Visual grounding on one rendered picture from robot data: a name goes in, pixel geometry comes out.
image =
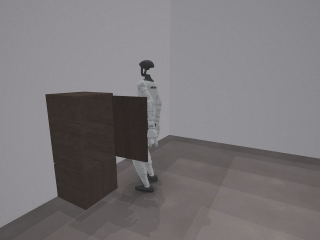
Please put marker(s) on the left robot forearm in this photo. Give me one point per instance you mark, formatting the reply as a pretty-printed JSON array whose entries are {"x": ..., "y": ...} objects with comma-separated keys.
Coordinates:
[{"x": 150, "y": 114}]

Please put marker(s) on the robot left foot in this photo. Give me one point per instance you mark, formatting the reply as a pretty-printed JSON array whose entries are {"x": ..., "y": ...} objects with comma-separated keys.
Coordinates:
[{"x": 142, "y": 188}]

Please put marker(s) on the right robot upper arm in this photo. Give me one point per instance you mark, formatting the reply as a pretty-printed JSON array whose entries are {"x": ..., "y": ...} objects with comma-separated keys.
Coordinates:
[{"x": 158, "y": 101}]

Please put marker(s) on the right robot hand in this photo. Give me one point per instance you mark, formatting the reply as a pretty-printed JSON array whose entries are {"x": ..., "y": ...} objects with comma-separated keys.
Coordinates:
[{"x": 157, "y": 127}]

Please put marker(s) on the cupboard door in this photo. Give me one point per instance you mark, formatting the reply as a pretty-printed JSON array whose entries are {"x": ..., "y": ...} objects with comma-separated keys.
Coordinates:
[{"x": 130, "y": 126}]

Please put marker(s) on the left robot upper arm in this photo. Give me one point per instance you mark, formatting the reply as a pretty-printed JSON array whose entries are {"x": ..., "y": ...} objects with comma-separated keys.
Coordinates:
[{"x": 142, "y": 86}]

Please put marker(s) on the humanoid robot head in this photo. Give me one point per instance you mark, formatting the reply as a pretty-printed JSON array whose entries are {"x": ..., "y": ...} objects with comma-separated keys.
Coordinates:
[{"x": 146, "y": 65}]

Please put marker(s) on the right robot forearm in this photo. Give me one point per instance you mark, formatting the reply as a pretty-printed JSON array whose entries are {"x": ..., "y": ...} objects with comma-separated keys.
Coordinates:
[{"x": 157, "y": 114}]

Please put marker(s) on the left robot hand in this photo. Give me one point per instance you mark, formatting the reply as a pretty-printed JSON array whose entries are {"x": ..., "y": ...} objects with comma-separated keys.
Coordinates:
[{"x": 152, "y": 134}]

